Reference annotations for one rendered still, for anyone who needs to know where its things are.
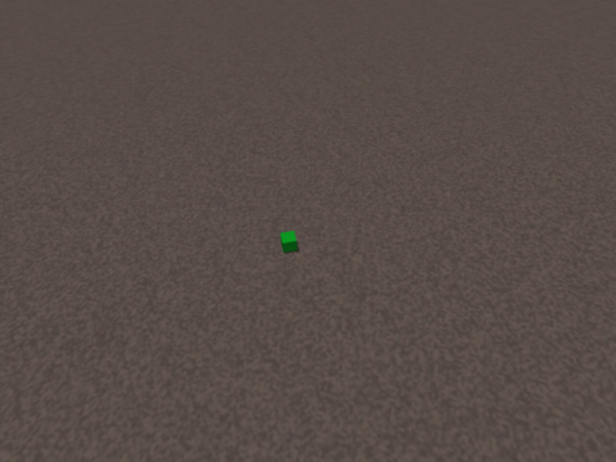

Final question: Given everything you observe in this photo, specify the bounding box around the cube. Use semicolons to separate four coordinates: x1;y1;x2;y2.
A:
280;231;297;252

